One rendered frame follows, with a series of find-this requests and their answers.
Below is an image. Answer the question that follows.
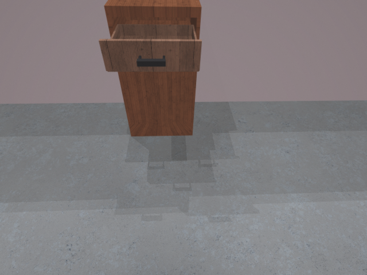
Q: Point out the drawer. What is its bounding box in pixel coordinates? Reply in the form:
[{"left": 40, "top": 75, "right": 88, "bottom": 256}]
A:
[{"left": 99, "top": 24, "right": 202, "bottom": 72}]

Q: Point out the cabinet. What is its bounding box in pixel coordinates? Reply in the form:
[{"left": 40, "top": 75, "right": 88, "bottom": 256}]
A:
[{"left": 104, "top": 0, "right": 202, "bottom": 136}]

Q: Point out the handle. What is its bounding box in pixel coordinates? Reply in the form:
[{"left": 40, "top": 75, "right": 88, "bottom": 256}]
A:
[{"left": 136, "top": 56, "right": 166, "bottom": 66}]

